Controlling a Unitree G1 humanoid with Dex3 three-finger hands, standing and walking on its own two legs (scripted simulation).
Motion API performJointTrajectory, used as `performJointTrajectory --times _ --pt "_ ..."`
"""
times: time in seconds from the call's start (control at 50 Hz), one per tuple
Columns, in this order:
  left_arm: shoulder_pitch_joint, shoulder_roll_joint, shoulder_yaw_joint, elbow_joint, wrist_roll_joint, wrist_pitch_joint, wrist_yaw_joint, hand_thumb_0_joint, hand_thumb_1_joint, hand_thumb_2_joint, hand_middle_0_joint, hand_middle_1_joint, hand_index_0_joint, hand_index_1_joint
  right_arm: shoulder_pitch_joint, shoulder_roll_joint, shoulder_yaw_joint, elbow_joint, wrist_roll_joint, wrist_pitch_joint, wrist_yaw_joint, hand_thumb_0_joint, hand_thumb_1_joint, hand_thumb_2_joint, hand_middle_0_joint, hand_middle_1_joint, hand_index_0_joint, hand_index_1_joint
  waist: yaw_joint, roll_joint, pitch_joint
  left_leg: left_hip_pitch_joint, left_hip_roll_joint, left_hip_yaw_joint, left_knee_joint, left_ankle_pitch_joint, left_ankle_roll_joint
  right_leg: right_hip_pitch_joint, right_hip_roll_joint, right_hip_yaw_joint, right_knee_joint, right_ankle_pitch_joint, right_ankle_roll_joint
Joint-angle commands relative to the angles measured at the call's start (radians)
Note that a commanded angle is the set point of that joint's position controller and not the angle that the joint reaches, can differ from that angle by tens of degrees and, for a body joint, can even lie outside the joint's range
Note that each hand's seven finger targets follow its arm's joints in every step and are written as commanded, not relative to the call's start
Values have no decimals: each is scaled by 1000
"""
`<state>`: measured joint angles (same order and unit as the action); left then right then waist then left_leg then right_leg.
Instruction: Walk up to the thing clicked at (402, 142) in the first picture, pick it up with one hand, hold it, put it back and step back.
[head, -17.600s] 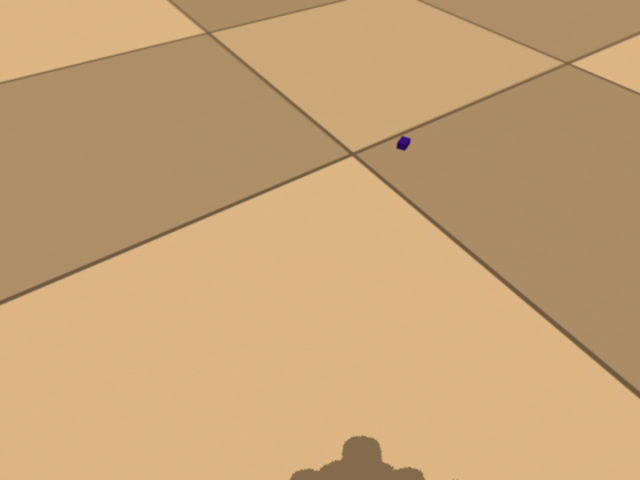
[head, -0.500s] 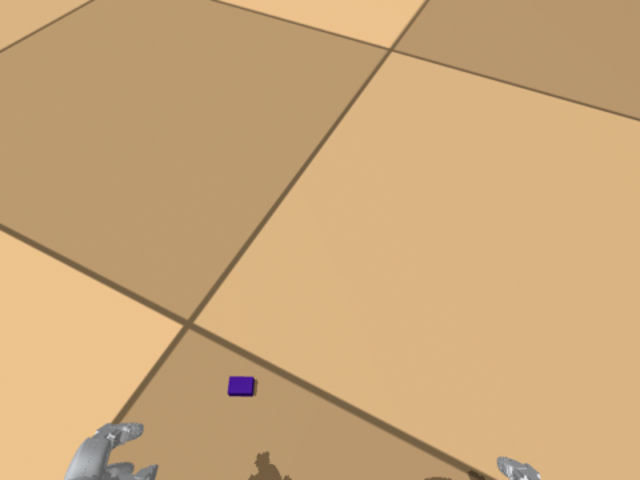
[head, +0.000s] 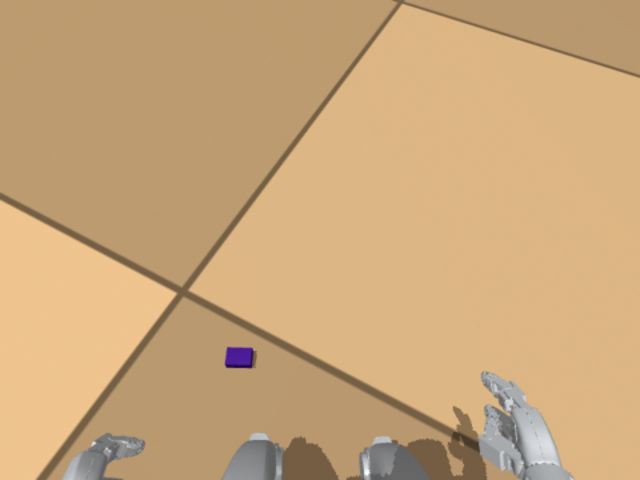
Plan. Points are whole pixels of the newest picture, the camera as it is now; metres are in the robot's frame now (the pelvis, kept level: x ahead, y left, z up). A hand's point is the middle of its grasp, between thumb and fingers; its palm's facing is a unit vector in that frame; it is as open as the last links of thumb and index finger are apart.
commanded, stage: rise first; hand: left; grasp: from above
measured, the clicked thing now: (239, 357) +0.44 +0.20 -0.66
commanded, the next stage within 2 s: none
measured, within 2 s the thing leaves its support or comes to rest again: neither
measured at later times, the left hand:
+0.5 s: hand (171, 425) +0.24 +0.26 -0.34, palm faces -0.46 -0.44 -0.77, open 12.6 cm
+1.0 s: hand (194, 386) +0.33 +0.26 -0.47, palm faces -0.49 -0.08 -0.87, open 12.2 cm
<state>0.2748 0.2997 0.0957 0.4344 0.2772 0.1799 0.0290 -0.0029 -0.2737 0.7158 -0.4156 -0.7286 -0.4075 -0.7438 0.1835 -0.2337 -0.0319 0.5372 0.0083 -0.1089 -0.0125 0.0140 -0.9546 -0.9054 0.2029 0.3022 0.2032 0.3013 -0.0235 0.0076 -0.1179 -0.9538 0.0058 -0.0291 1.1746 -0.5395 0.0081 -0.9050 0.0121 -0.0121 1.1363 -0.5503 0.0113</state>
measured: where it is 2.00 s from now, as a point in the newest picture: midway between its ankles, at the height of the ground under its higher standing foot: outside the picture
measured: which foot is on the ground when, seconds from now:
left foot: down 0.00-1.00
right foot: down 0.00-1.00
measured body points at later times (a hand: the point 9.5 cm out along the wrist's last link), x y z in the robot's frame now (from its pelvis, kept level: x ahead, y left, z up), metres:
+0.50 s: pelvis -0.06 -0.01 -0.19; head +0.13 -0.01 +0.21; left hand +0.26 +0.28 -0.29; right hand +0.12 -0.28 -0.32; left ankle +0.01 +0.11 -0.65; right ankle +0.00 -0.13 -0.65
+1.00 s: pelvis -0.09 +0.00 -0.31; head +0.13 +0.04 +0.08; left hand +0.35 +0.27 -0.42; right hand -0.03 -0.29 -0.43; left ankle +0.01 +0.11 -0.65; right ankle +0.00 -0.13 -0.65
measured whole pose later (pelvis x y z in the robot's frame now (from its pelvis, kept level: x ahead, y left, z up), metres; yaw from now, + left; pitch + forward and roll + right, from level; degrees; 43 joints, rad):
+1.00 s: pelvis -0.09 +0.00 -0.31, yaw -5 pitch +33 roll -6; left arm -0.73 0.65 0.08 1.21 1.16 -0.28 0.29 0.00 -0.20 0.76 -0.38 -0.68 -0.38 -0.69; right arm 0.14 -0.26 -0.03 0.76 -0.07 -0.03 0.09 0.01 -0.90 -0.89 0.20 0.30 0.20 0.30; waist -0.13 -0.01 -0.10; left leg -2.20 0.01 -0.09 2.26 -0.65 0.01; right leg -2.12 0.03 -0.07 2.21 -0.68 0.02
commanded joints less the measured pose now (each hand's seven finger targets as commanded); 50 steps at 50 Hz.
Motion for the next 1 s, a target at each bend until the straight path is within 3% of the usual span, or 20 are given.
performJointTrajectory --times 0.0,0.06,0.12,0.14,0.2,0.28,0.32,0.4,0.44,0.46,0.58,0.64,0.78,0.82,0.98 --pt "-30 166 55 -119 48 -13 21 0 -309 717 -404 -748 -396 -755 8 -155 -55 -133 4 -61 -14 0 -965 -915 201 300 200 300 -26 29 -234 123 2 -12 -81 299 6 11 11 -23 -56 261 -34" --pt "-120 193 59 -55 99 -54 22 0 -320 729 -400 -743 -388 -755 -11 -164 -53 -125 -3 -80 -6 0 -961 -914 201 300 200 300 -32 50 -238 27 6 -24 7 261 3 -137 10 -25 60 207 -38" --pt "-218 223 56 -27 162 -124 30 0 -321 730 -393 -760 -384 -768 -24 -177 -61 -113 -5 -100 5 0 -965 -916 201 300 200 300 -36 73 -308 -66 -5 -22 115 224 3 -261 10 -19 169 180 -38" --pt "-225 226 51 -20 184 -147 33 0 -307 722 -401 -755 -393 -762 -23 -178 -63 -107 -5 -106 8 0 -962 -915 201 300 200 300 -21 83 -337 -83 -10 -16 145 213 1 -289 9 -17 200 173 -37" --pt "-282 253 39 10 246 -212 49 0 -317 740 -409 -757 -396 -769 -29 -197 -69 -85 -3 -114 22 0 -964 -916 201 300 200 300 -19 94 -448 -129 -9 -27 237 248 0 -380 13 -18 304 197 -37" --pt "-362 354 96 33 328 -267 91 0 -316 765 -379 -780 -368 -792 -37 -217 -80 -50 0 -105 35 0 -944 -912 201 300 200 300 21 137 -559 -198 -13 -27 347 293 -1 -484 15 -19 423 221 -44" --pt "-403 323 56 84 367 -268 102 0 -333 787 -356 -797 -344 -810 -34 -218 -87 -30 2 -95 39 0 -943 -912 201 300 200 300 4 114 -570 -248 -11 -23 394 284 3 -528 18 -24 449 220 -43" --pt "-596 408 86 181 440 -286 126 0 -284 763 -347 -803 -346 -805 -6 -221 -95 21 -1 -77 48 0 -923 -908 200 300 200 300 4 44 -619 -410 -18 3 514 216 22 -555 26 -21 487 189 -37" --pt "-687 401 57 214 476 -306 125 0 -269 754 -363 -781 -362 -783 -1 -217 -97 37 -7 -71 56 0 -924 -908 200 300 200 300 -10 24 -639 -490 -19 12 571 151 27 -583 26 -19 518 144 -34" --pt "-761 441 69 233 495 -320 127 0 -273 752 -378 -765 -374 -770 6 -221 -97 49 -8 -70 56 0 -935 -911 200 300 200 300 -16 19 -655 -520 -20 16 600 130 30 -591 26 -16 530 130 -32" --pt "-947 541 71 404 603 -406 153 0 -204 716 -429 -693 -423 -700 23 -217 -97 86 -24 -51 57 0 -923 -908 200 299 200 299 -18 -37 -632 -737 -25 37 703 -40 31 -635 35 2 570 -74 -27" --pt "-1041 575 70 440 662 -439 174 0 -212 740 -396 -711 -392 -717 38 -223 -92 106 -34 -37 61 0 -907 -903 200 299 200 299 -19 17 -645 -751 -27 34 728 -81 26 -714 39 -15 618 -129 -37" --pt "-1176 594 52 535 787 -466 246 0 -207 774 -343 -702 -339 -707 73 -244 -77 144 -54 18 77 0 -872 -894 200 299 200 299 -48 167 -639 -676 -18 -17 743 -77 9 -908 39 -97 767 -71 -57" --pt "-1203 592 40 576 813 -463 268 0 -216 777 -335 -703 -332 -706 81 -250 -74 151 -61 32 81 0 -881 -896 200 299 200 299 -67 158 -632 -690 -18 -26 764 -68 12 -939 38 -108 789 -60 -56" --pt "-1309 616 15 671 910 -474 321 0 -194 752 -386 -611 -373 -624 93 -255 -58 176 -88 61 96 0 -894 -898 200 299 200 299 -97 199 -613 -729 -20 -27 836 -32 13 -1013 38 -119 859 -23 -58"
